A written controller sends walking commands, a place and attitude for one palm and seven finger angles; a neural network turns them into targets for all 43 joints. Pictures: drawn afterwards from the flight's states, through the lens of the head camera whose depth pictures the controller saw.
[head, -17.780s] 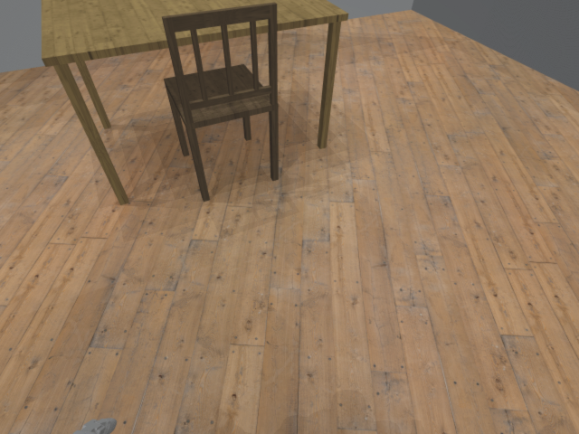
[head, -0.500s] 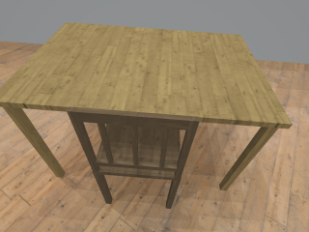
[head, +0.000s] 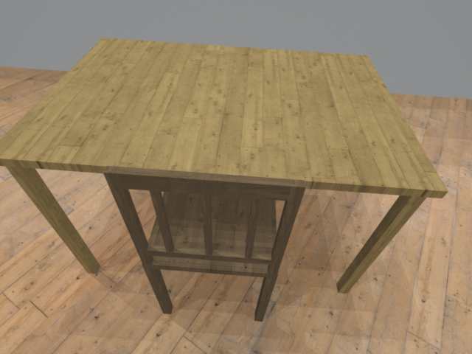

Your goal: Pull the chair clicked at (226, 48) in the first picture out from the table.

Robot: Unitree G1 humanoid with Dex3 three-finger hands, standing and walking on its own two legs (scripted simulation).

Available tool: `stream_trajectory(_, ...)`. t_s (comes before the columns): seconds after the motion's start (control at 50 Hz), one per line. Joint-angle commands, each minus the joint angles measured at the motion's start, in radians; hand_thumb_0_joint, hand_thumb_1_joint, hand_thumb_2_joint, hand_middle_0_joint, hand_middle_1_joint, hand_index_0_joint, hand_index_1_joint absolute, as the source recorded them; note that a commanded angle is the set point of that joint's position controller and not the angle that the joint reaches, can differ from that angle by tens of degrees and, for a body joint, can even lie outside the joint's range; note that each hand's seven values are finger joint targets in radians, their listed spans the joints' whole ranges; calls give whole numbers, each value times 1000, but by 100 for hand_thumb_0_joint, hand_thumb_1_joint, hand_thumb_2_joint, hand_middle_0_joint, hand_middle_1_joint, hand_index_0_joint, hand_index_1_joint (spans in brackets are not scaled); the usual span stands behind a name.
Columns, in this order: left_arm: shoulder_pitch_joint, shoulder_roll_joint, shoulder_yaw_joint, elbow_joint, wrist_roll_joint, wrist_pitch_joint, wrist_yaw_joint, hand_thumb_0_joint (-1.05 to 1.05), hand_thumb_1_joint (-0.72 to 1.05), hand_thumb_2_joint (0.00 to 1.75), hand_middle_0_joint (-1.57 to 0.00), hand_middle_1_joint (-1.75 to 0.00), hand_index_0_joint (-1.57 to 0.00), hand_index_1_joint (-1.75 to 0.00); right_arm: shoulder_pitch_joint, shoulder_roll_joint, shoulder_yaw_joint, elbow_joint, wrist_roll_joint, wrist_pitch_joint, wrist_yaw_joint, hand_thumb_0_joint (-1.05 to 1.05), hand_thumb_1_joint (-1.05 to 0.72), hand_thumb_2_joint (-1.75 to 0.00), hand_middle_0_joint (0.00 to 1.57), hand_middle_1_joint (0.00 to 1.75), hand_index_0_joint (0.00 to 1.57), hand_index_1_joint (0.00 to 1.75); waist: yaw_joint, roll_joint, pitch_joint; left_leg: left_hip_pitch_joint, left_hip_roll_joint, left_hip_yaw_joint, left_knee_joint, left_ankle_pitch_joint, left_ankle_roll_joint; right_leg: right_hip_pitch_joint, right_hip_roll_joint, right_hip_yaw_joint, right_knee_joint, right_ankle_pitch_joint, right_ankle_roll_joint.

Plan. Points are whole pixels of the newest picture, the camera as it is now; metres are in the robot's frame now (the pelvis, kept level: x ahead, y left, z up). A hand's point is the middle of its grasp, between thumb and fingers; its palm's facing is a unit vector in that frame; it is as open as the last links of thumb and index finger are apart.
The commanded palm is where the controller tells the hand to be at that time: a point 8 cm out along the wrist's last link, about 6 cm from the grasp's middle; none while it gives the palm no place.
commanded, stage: look again from close up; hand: left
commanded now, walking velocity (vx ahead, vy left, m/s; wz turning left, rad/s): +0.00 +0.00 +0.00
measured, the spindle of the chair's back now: (207, 225) +0.43 +0.09 -0.12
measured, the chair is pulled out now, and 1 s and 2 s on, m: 0.00 0.00 0.00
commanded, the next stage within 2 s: shuffle to correct the standing spot in 0.50 s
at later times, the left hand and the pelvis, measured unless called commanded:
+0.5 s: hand out of the picture -0.04 +0.15 -0.18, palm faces +0.04 -0.99 -0.14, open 7.4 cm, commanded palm none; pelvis +0.01 +0.00 +0.00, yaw +0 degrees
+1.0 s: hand out of the picture -0.02 +0.13 -0.18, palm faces -0.03 -0.98 -0.19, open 7.4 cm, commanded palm none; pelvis +0.00 -0.04 +0.00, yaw -3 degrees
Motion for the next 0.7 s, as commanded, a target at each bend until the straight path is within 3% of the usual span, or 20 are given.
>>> stream_trajectory(0.0,109,71,13,-13,-1,-7,8,0,90,90,-20,-30,-20,-30,74,-101,-18,-19,-2,-7,-11,0,-90,-90,20,30,20,30,2,13,111,21,200,-196,-93,78,-47,-131,-84,59,-69,117,-35)
stream_trajectory(0.08,108,70,15,-10,-1,-7,9,0,90,90,-20,-30,-20,-30,87,-101,-16,-14,-3,-9,-13,0,-90,-90,20,30,20,30,-2,3,88,47,206,-200,-95,108,-51,-130,-85,56,-55,123,-33)
stream_trajectory(0.1,112,69,13,-10,-2,-7,9,0,90,90,-20,-30,-20,-30,79,-100,-16,-14,-2,-9,-13,0,-90,-90,20,30,20,30,2,24,104,33,201,-196,-92,107,-47,-129,-85,58,-66,123,-34)
stream_trajectory(0.2,111,68,13,-7,-3,-5,9,0,90,90,-20,-30,-20,-30,81,-99,-15,-13,-2,-7,-13,0,-90,-90,20,30,20,30,2,13,124,21,203,-198,-102,81,-48,-137,-82,57,-66,112,-34)
stream_trajectory(0.38,115,69,14,-5,-3,-7,11,0,90,90,-20,-30,-20,-30,92,-97,-14,-8,-3,-11,-14,0,-90,-90,20,30,20,30,-3,7,86,54,205,-193,-91,126,-50,-126,-85,59,-59,130,-33)
stream_trajectory(0.4,112,69,13,-6,-3,-7,10,0,90,90,-20,-30,-20,-30,85,-97,-14,-9,-2,-10,-14,0,-90,-90,20,30,20,30,0,3,111,31,200,-186,-85,123,-46,-128,-85,61,-70,132,-33)
stream_trajectory(0.52,112,67,14,-3,-3,-5,11,0,90,90,-20,-30,-20,-30,92,-94,-13,-8,-3,-10,-15,0,-90,-90,20,30,20,30,-2,13,113,31,199,-191,-89,128,-49,-128,-84,60,-61,130,-34)
stream_trajectory(0.6,116,62,13,-2,-5,-4,10,0,90,90,-20,-30,-20,-30,91,-91,-13,-7,-2,-11,-17,0,-90,-90,20,30,20,30,-1,21,109,44,209,-193,-90,138,-48,-130,-79,55,-65,126,-29)
stream_trajectory(0.68,109,58,15,-2,-7,5,9,0,90,90,-20,-30,-20,-30,100,-101,-21,0,-3,-10,-26,0,-90,-90,20,30,20,30,-14,7,81,99,250,-228,-97,199,-54,-155,-60,40,-30,118,-17)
